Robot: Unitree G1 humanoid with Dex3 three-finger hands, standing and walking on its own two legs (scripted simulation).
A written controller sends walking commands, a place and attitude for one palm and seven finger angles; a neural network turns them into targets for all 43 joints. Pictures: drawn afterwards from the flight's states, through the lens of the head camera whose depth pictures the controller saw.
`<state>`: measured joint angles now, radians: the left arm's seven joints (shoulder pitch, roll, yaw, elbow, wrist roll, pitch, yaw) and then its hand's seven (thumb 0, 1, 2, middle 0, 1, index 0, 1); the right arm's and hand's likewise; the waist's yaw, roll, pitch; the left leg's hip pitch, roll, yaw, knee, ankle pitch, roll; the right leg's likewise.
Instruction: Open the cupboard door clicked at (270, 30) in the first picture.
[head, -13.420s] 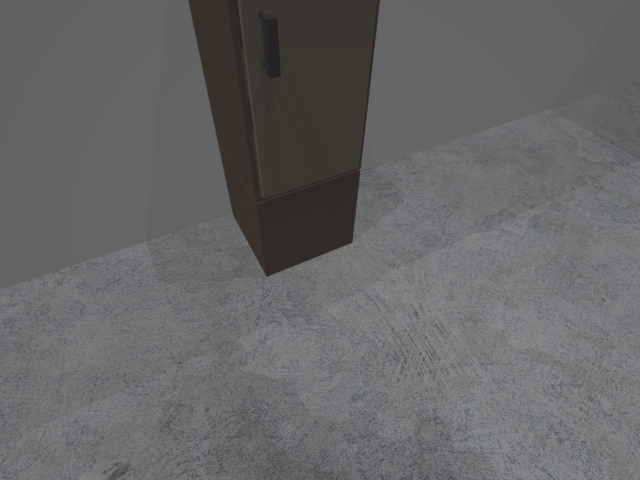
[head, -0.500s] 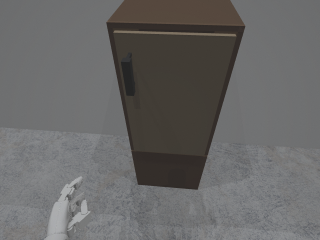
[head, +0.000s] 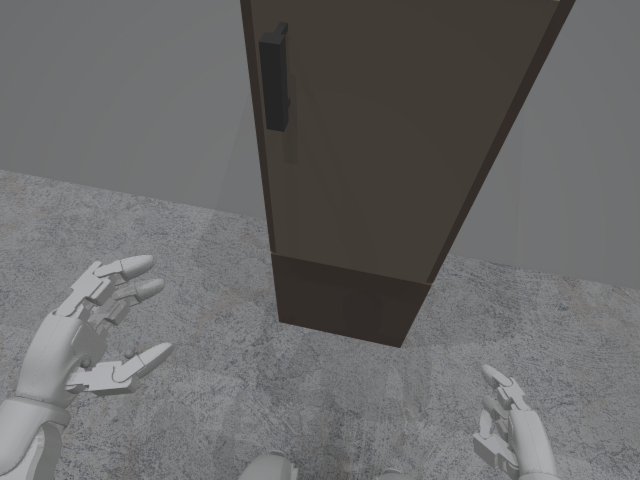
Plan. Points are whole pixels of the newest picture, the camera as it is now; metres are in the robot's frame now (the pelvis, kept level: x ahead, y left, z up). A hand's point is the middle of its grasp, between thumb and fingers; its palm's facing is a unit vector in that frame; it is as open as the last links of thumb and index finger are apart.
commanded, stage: raise the hand with hooked fingers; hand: left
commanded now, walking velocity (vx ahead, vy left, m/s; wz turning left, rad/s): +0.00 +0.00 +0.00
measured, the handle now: (279, 77) +0.58 +0.12 +0.18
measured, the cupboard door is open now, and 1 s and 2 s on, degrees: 0 0 0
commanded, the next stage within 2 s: move the hooked fingers beside the handle in 1.42 s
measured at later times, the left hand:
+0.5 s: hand (92, 268) +0.28 +0.26 +0.14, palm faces -0.06 -0.99 -0.09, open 13.0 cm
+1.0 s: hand (52, 182) +0.33 +0.30 +0.21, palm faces -0.02 -1.00 -0.07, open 14.0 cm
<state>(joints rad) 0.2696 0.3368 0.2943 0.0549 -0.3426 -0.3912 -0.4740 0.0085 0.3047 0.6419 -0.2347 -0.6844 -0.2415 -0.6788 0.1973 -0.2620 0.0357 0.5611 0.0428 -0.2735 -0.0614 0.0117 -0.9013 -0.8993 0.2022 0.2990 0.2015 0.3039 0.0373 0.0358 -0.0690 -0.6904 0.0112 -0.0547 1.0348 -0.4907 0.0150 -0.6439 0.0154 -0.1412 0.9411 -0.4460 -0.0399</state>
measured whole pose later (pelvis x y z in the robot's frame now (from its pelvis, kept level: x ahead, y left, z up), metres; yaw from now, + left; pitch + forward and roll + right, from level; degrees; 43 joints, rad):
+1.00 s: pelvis +0.02 +0.02 +0.05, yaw -1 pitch +1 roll -1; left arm -0.19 0.52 0.45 0.33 -0.33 0.06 -0.52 -0.01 -0.50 0.30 -0.30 -1.20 -0.30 -1.20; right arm 0.27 -0.27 0.09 0.59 0.08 -0.21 -0.11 0.01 -0.90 -0.90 0.21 0.30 0.20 0.30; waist 0.02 0.05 -0.04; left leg -0.30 -0.02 0.01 0.61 -0.33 0.05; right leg -0.29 -0.01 -0.07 0.55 -0.29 0.00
